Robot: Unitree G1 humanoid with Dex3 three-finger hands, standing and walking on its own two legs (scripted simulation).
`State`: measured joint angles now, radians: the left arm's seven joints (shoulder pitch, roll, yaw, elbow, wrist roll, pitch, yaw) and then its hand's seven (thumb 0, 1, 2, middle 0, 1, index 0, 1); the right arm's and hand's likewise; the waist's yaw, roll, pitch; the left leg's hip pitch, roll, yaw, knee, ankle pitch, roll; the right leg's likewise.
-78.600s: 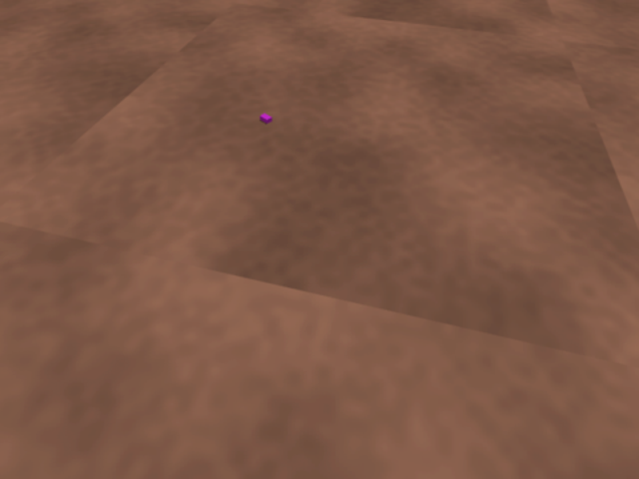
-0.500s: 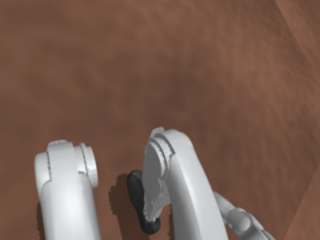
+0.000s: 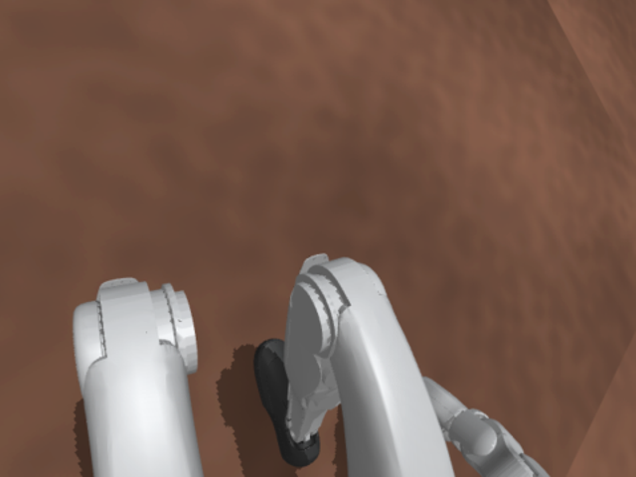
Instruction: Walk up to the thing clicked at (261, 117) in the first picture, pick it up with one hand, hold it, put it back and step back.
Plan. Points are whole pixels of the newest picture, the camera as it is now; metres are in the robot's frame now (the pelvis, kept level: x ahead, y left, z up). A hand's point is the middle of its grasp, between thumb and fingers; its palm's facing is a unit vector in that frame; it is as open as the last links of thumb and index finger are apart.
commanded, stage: close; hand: left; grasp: from above
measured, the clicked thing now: out of the picture +0.52 +0.42 -0.27
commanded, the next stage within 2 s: approach in 1.00 s
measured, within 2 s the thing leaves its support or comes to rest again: neither
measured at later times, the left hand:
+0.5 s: hand out of the picture +0.32 +0.40 -0.23, palm faces -0.45 -0.18 -0.87, open 7.8 cm
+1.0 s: hand out of the picture +0.32 +0.40 -0.23, palm faces -0.46 -0.18 -0.87, open 8.2 cm
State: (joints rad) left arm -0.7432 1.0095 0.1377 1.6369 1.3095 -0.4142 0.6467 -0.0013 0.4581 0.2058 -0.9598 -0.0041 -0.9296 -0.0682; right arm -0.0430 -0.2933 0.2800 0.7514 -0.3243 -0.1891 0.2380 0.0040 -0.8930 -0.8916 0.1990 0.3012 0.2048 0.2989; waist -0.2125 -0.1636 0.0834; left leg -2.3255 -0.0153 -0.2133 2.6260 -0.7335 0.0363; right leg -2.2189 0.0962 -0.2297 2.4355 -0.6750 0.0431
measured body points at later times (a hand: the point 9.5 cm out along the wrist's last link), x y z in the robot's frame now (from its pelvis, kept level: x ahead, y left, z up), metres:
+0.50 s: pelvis +0.00 +0.00 +0.00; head +0.21 +0.17 +0.36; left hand +0.34 +0.40 -0.18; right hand +0.15 -0.23 -0.07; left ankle +0.07 +0.11 -0.25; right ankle +0.11 -0.11 -0.25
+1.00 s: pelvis +0.00 +0.00 +0.00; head +0.21 +0.16 +0.36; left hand +0.34 +0.40 -0.18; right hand +0.15 -0.24 -0.07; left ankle +0.07 +0.11 -0.25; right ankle +0.11 -0.11 -0.25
